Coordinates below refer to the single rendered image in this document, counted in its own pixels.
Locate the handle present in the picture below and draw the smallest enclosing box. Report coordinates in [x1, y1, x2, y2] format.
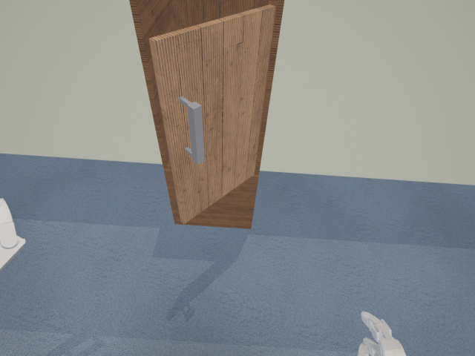
[179, 96, 204, 165]

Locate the right robot hand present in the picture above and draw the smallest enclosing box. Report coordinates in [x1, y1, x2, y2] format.
[358, 311, 406, 356]

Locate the left robot hand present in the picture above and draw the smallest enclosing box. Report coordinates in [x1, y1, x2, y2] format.
[0, 198, 25, 271]

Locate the cupboard door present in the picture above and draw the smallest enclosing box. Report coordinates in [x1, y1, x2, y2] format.
[149, 4, 275, 224]

